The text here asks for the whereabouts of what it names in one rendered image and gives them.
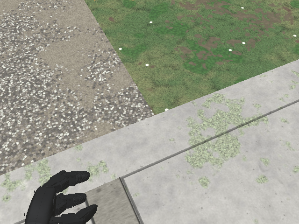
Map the robot left hand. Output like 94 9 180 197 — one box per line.
24 170 98 224

